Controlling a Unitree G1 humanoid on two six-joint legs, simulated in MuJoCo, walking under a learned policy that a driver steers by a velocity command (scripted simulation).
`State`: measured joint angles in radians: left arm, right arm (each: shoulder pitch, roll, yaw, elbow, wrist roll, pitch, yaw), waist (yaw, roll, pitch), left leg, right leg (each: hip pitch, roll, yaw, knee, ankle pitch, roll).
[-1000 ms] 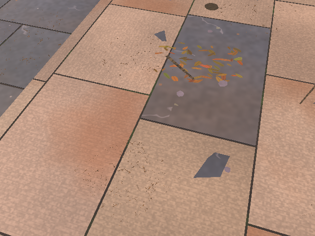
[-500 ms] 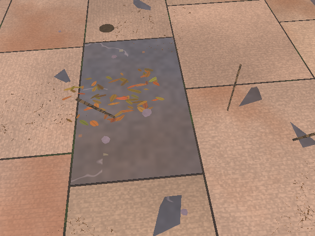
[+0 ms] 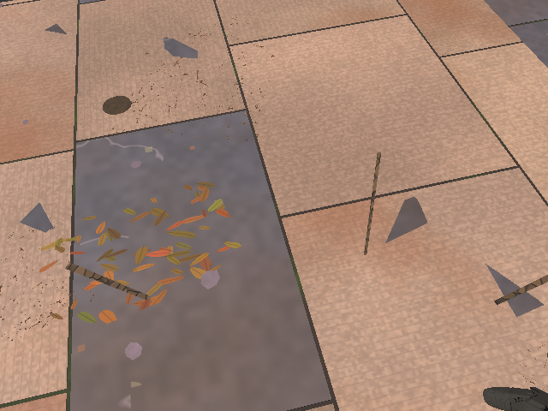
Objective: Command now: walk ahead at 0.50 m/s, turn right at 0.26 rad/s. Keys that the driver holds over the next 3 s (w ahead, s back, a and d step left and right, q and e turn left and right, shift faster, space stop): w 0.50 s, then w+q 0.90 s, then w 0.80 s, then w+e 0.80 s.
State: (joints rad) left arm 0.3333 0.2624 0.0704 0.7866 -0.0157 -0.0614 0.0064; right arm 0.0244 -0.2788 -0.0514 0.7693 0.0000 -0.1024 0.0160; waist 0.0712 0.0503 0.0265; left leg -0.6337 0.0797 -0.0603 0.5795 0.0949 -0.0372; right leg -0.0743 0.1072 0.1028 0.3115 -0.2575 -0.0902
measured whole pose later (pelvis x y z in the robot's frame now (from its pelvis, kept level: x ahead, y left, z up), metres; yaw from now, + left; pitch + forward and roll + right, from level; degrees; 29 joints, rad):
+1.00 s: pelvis +0.56 +0.00 +0.00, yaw +11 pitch +1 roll -2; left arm 0.32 0.27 0.08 0.86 0.01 -0.09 0.00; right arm 0.15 -0.30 -0.07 0.77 0.02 -0.03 0.02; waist 0.06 0.05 0.02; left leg -0.70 0.12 -0.04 0.83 -0.02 0.00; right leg -0.01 0.02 -0.20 0.23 -0.24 -0.02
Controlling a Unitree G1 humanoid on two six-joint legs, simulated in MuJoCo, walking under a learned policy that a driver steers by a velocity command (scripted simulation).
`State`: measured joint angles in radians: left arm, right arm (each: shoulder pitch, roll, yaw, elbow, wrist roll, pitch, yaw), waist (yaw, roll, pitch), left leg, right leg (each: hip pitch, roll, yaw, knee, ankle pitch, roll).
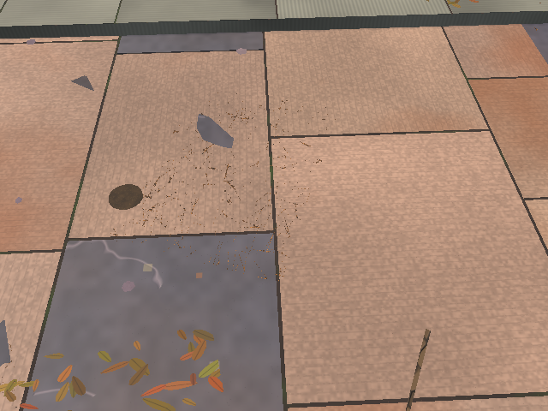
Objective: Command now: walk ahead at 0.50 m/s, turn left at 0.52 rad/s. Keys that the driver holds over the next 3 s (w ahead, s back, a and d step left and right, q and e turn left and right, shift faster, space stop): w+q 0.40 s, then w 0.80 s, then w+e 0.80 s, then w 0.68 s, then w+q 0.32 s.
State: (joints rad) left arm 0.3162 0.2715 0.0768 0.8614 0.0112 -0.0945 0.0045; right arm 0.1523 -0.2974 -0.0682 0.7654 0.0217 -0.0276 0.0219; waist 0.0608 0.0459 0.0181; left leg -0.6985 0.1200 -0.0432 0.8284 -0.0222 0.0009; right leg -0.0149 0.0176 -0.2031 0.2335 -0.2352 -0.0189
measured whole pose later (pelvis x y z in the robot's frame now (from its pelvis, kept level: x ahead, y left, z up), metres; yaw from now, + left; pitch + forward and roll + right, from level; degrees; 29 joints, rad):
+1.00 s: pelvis +0.56 +0.10 +0.00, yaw +20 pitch +2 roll -1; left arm 0.36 0.26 0.05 0.86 -0.01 -0.08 -0.02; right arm 0.14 -0.28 -0.05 0.68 0.01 -0.06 0.00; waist 0.08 0.04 0.02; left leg -0.66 0.10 -0.05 0.76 -0.07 -0.01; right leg -0.08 0.06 -0.02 0.25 -0.20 -0.06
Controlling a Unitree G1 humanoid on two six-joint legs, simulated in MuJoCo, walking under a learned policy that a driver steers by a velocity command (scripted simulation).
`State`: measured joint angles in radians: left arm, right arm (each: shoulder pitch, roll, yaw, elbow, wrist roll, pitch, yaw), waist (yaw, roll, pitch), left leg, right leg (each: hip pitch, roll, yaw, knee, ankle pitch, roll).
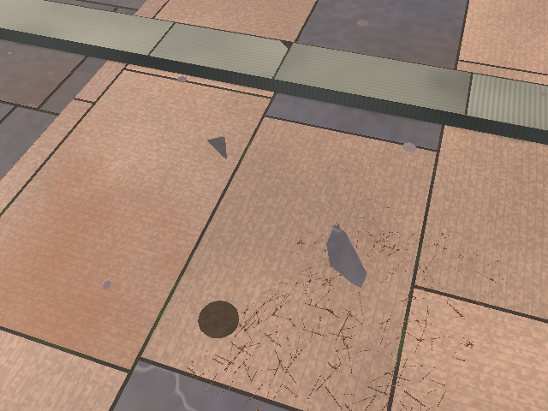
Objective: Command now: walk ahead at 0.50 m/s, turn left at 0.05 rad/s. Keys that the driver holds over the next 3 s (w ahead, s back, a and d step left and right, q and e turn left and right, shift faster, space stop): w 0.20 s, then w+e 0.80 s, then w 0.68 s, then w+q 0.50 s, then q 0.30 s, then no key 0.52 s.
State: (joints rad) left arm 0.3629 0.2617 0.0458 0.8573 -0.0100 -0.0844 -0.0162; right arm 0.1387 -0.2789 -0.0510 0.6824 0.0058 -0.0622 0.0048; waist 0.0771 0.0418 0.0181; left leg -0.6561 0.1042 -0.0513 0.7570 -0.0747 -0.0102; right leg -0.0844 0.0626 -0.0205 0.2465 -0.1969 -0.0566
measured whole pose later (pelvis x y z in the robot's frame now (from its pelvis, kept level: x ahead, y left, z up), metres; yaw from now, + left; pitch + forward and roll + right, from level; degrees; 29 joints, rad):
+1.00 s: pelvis +0.54 -0.04 +0.00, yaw -24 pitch +2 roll +0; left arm 0.32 0.28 0.07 0.73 -0.01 -0.04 -0.01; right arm 0.09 -0.30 -0.06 0.71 -0.01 -0.10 0.00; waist 0.05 0.03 0.04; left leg -0.64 0.10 -0.08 0.89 -0.19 -0.06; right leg -0.20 0.11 0.08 0.35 -0.18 -0.10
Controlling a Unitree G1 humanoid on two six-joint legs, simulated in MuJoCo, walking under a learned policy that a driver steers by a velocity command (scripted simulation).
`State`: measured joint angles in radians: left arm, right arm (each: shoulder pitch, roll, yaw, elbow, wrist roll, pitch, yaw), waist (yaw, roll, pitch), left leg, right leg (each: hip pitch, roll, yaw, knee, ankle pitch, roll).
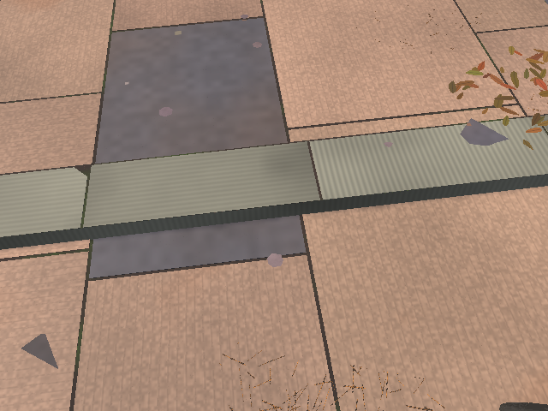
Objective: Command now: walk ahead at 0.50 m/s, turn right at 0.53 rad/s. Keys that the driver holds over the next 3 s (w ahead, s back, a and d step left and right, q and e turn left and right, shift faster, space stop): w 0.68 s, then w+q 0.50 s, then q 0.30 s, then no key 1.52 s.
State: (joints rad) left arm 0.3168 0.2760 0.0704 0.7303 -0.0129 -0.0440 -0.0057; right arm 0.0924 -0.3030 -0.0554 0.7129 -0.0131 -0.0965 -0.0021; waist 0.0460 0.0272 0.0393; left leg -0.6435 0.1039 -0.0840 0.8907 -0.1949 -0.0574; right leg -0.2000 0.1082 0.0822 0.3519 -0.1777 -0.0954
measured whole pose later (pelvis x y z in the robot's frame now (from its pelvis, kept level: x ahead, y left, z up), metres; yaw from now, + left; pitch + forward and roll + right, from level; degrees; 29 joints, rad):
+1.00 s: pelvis +0.55 -0.03 +0.00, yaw +1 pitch +1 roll -2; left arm 0.30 0.26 0.07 0.81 0.02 -0.10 -0.01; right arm 0.21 -0.32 -0.07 0.80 0.02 -0.04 0.00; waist 0.04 0.05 0.02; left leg -0.67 0.10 -0.07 1.02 -0.17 -0.01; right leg -0.11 0.04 -0.14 0.27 -0.18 -0.05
